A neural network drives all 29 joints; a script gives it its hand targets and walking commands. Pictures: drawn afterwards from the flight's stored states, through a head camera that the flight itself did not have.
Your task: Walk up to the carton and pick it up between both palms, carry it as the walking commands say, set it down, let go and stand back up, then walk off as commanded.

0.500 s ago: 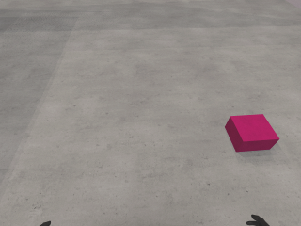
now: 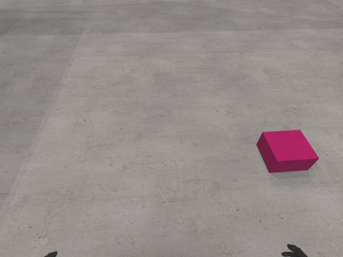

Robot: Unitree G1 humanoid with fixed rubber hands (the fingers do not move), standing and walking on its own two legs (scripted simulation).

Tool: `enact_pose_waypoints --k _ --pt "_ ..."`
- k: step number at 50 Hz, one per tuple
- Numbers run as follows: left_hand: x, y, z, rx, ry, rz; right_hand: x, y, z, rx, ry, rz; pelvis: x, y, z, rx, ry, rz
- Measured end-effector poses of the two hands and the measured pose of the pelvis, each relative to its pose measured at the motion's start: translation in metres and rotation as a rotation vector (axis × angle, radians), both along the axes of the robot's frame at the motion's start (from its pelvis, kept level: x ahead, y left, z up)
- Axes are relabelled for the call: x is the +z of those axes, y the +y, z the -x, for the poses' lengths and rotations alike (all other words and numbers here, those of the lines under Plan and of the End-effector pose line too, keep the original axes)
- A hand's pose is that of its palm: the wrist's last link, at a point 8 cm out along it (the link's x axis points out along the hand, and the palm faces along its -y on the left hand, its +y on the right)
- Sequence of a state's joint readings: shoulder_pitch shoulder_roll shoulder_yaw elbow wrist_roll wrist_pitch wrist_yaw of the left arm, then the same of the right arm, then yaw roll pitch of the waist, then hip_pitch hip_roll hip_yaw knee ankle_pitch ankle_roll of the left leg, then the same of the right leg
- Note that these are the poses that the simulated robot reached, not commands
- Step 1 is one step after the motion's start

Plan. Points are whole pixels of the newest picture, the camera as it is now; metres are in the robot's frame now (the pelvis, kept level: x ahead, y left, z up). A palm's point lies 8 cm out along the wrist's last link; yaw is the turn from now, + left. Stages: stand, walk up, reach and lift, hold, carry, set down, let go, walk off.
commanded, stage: walk up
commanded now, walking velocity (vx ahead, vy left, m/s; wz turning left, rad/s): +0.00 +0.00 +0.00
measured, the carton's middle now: (285, 150) +0.88 -0.82 -0.71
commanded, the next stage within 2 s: none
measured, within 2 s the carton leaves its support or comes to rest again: neither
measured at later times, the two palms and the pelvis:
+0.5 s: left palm (100, 202) +0.28 +0.20 -0.08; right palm out of the picture +0.08 -0.46 -0.10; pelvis +0.09 -0.11 -0.02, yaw -18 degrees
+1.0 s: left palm (178, 121) +0.58 -0.03 -0.08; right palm out of the picture +0.08 -0.51 -0.08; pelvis +0.26 -0.20 -0.02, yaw -32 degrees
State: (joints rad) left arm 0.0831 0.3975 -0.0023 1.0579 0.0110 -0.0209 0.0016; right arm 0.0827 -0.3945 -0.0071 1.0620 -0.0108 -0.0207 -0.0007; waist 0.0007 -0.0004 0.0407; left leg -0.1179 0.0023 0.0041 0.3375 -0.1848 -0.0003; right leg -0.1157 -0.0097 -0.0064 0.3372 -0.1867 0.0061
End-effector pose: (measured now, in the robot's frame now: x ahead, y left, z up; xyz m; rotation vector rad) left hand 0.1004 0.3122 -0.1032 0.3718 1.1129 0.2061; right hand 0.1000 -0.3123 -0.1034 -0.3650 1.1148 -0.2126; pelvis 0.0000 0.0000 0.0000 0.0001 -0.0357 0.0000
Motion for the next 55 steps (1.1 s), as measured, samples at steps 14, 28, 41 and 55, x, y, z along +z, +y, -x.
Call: enact_pose_waypoints --k 14,28,41,55 --pt "0.026 -0.039 -0.114 -0.282 -0.058 -0.005 0.033 -0.121 0.057 -0.203 -0.121 0.190 -0.013 -0.043 -0.032 -0.209 0.017 -0.019" --pt "0.019 -0.127 -0.193 -0.357 -0.105 -0.009 0.008 -0.147 0.007 -0.237 -0.103 0.062 -0.018 -0.112 -0.113 -0.337 0.011 0.005" --pt "0.000 -0.224 -0.356 -0.597 -0.120 0.077 0.042 -0.170 0.012 -0.449 -0.090 0.191 -0.016 -0.144 -0.208 -0.490 0.002 -0.025" --pt "0.030 -0.366 -0.497 -0.755 -0.281 0.039 0.001 -0.224 -0.019 -0.569 0.004 0.077 -0.027 -0.232 -0.283 -0.589 0.007 -0.006"
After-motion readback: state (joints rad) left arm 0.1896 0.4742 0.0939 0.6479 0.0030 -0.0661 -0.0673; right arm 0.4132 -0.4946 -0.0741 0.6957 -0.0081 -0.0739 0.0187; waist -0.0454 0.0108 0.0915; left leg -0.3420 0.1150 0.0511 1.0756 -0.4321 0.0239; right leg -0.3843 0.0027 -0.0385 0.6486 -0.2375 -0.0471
